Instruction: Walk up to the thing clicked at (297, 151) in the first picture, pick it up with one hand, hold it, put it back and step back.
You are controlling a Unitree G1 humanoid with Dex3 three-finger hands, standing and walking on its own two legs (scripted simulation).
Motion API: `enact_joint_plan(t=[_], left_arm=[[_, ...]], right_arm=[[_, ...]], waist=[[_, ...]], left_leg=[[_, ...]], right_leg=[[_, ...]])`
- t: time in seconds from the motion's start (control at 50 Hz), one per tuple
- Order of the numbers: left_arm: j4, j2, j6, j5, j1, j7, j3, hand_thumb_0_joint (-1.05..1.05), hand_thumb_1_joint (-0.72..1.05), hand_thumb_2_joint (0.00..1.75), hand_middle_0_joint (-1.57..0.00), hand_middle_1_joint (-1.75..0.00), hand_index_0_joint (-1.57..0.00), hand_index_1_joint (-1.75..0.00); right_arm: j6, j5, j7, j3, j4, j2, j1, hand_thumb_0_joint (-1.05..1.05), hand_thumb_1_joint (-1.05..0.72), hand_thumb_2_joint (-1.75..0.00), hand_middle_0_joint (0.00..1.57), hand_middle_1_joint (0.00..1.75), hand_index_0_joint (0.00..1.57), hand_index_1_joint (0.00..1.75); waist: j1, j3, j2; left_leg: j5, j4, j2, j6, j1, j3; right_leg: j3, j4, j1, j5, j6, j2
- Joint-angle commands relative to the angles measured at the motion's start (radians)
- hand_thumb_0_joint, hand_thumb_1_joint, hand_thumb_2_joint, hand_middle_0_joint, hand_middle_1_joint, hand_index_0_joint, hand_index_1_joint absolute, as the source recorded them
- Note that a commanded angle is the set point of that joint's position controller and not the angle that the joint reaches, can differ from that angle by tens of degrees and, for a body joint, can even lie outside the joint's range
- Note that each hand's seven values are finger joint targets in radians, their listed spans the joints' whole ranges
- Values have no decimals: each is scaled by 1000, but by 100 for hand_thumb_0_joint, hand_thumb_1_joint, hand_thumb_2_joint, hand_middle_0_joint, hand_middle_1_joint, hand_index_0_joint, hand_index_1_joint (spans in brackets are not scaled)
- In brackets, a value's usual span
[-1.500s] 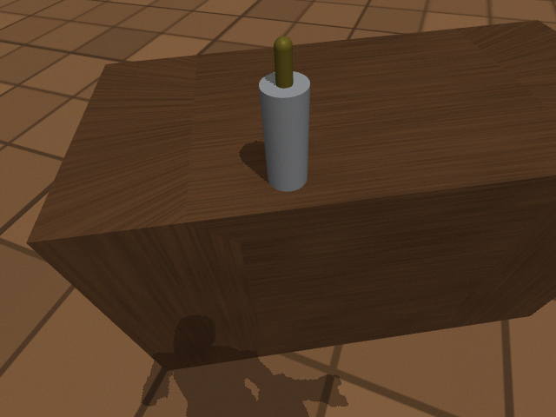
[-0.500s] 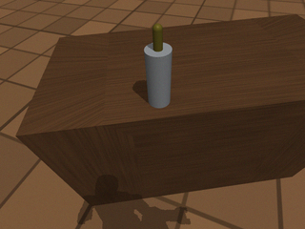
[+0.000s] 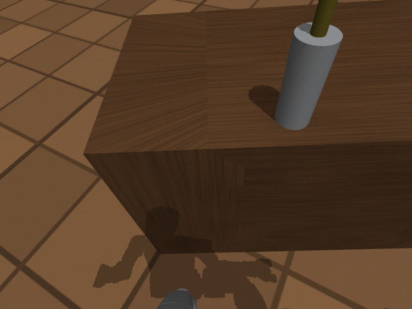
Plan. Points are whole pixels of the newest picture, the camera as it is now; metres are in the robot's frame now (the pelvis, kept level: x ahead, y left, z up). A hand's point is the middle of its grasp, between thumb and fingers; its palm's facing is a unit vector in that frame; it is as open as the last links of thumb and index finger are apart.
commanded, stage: walk up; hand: right
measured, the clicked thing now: (307, 67) +0.49 -0.16 +0.19
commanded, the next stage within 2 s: stand in 1.54 s
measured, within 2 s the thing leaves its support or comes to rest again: neither
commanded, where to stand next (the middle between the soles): +0.09 +0.02 m, yaw +1 degrees
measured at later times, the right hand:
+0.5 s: hand (322, 298) +0.16 -0.20 -0.13, palm faces -0.09 +0.94 -0.34, open 7.4 cm
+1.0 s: hand (321, 282) +0.18 -0.19 -0.11, palm faces -0.10 +0.93 -0.35, open 7.4 cm
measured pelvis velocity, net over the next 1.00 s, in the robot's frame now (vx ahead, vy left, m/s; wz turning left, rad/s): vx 0.05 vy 0.05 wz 0.06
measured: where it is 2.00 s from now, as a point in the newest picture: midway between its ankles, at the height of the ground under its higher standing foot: outside the picture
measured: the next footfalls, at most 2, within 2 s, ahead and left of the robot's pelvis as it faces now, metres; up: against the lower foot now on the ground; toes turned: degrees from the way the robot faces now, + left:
right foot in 0.32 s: +0.12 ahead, -0.05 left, +0.00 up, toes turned +0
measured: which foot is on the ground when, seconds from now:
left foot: down 0.00-1.00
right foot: up 0.00-0.30, down 0.32-1.00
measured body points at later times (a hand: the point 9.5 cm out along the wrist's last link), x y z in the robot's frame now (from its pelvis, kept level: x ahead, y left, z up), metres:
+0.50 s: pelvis +0.05 +0.05 +0.02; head +0.09 +0.05 +0.46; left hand +0.12 +0.35 -0.11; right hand +0.16 -0.24 -0.11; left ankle +0.06 +0.16 -0.71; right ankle +0.08 -0.05 -0.71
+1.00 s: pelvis +0.05 +0.05 +0.03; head +0.08 +0.05 +0.48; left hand +0.14 +0.36 -0.09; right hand +0.19 -0.24 -0.09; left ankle +0.06 +0.16 -0.71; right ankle +0.08 -0.05 -0.71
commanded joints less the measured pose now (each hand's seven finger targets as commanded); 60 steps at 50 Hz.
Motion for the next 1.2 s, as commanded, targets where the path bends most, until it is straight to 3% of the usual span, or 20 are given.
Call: enact_joint_plan(t=[0.0,0.02,0.04,0.06,0.08,0.14,0.2,0.22,0.26,0.28,0.3,0.32,0.34,0.36,0.38,0.42,0.46,0.5,0.64,1.18], left_arm=[[-136,144,-12,-22,-42,18,14,0,90,90,-20,-30,-20,-30],[-122,177,-17,-16,-56,18,11,0,90,90,-20,-30,-20,-30],[-108,189,-17,-23,-53,14,10,0,90,90,-20,-30,-20,-30],[-83,175,-13,-35,20,4,14,0,90,90,-20,-30,-20,-30],[-60,164,-14,-36,73,-6,12,0,90,90,-20,-30,-20,-30],[-62,123,-10,-21,50,-35,11,0,90,90,-20,-30,-20,-30],[-79,104,-7,-12,9,-44,14,0,90,90,-20,-30,-20,-30],[-82,91,-5,-13,19,-43,12,0,90,90,-20,-30,-20,-30],[-82,73,2,-13,20,-44,11,0,90,90,-20,-30,-20,-30],[-73,75,2,-10,32,-44,13,0,90,90,-20,-30,-20,-30],[-79,100,-2,-5,29,-44,17,0,90,90,-20,-30,-20,-30],[-98,137,-7,4,-7,-44,20,0,90,90,-20,-30,-20,-30],[-118,162,-10,-2,-89,-50,18,0,90,90,-20,-30,-20,-30],[-134,156,-5,-13,-174,-59,6,0,90,90,-20,-30,-20,-30],[-140,122,-1,-13,-195,-64,-7,0,90,90,-20,-30,-20,-30],[-120,94,4,-24,-143,-65,-15,0,90,90,-20,-30,-20,-30],[-93,96,4,-26,-116,-66,-11,0,90,90,-20,-30,-20,-30],[-81,105,9,-26,-130,-69,-8,0,90,90,-20,-30,-20,-30],[-43,79,14,-38,-184,-71,-26,0,90,90,-20,-30,-20,-30],[81,75,15,-30,-223,-79,-18,0,90,90,-20,-30,-20,-30]], right_arm=[[-36,23,-33,-81,-76,-367,169,0,-90,-90,20,30,20,30],[-34,34,-39,-79,-91,-366,134,0,-90,-90,20,30,20,30],[-33,35,-52,-64,-107,-321,97,0,-90,-90,20,30,20,30],[-39,35,-69,-42,-123,-259,42,0,-90,-90,20,30,20,30],[-47,40,-77,-30,-129,-229,17,0,-90,-90,20,30,20,30],[-83,54,-91,-10,-110,-204,57,0,-90,-90,20,30,20,30],[-104,63,-109,10,-103,-194,62,0,-90,-90,20,30,20,30],[-108,67,-115,17,-101,-190,50,0,-90,-90,20,30,20,30],[-112,75,-124,32,-102,-175,21,0,-90,-90,20,30,20,30],[-110,79,-127,41,-106,-164,-1,0,-90,-90,20,30,20,30],[-110,89,-129,53,-105,-131,1,0,-90,-90,20,30,20,30],[-110,95,-131,63,-102,-106,11,0,-90,-90,20,30,20,30],[-106,97,-132,63,-83,-102,27,0,-90,-90,20,30,20,30],[-98,93,-139,52,-43,-118,65,0,-90,-90,20,30,20,30],[-104,82,-141,50,-19,-126,92,0,-90,-90,20,30,20,30],[-121,80,-136,50,-11,-156,36,0,-90,-90,20,30,20,30],[-131,78,-133,61,-14,-159,-17,0,-90,-90,20,30,20,30],[-135,75,-134,68,-2,-161,-29,0,-90,-90,20,30,20,30],[-142,74,-141,85,43,-143,-92,0,-90,-90,20,30,20,30],[-135,67,-133,100,161,-125,-153,0,-90,-90,20,30,20,30]], waist=[[-122,-166,321],[-103,-109,279],[-85,-66,185],[-32,-70,143],[2,-85,132],[-1,-115,85],[-1,-111,40],[9,-127,45],[28,-145,43],[42,-155,41],[50,-166,3],[29,-174,-103],[-4,-156,-149],[-38,-150,-165],[-57,-135,-160],[-24,-165,-74],[10,-211,-67],[9,-214,-54],[10,-221,37],[8,-182,-45]], left_leg=[[-151,-492,251,281,210,-609],[-284,-530,273,315,126,-642],[-260,-503,230,307,95,-519],[-198,-433,168,261,120,-382],[-131,-388,141,230,127,-315],[-60,-393,157,239,133,-331],[205,-329,215,257,75,-316],[326,-291,220,253,64,-287],[428,-232,197,225,25,-243],[399,-195,175,195,-14,-230],[308,-163,129,142,-27,-208],[188,-95,51,94,-37,-156],[26,-30,-59,56,22,-72],[-184,-8,-67,51,158,-3],[-151,-71,-47,57,216,-36],[114,-198,10,92,205,-134],[215,-219,65,117,162,-168],[214,-236,71,118,126,-167],[364,-298,69,91,163,-135],[164,-436,51,62,175,-114]], right_leg=[[29,479,-382,-301,-70,220],[53,519,-375,-246,-82,189],[84,528,-378,-184,-82,161],[107,497,-368,-100,-75,135],[93,424,-346,-61,-79,116],[69,217,-250,-34,-53,135],[68,82,-144,-24,-55,161],[67,44,-98,0,-61,171],[55,-57,1,100,-77,198],[60,-145,73,180,-85,203],[119,-213,110,258,-113,161],[269,-294,92,343,-152,55],[377,-342,-9,328,-229,-46],[381,-331,-157,300,-283,-104],[346,-305,-208,309,-249,-76],[205,-234,-119,376,-147,55],[159,-203,-11,380,-111,109],[154,-203,27,326,-110,113],[127,-231,84,430,-101,113],[138,-421,130,295,-69,92]])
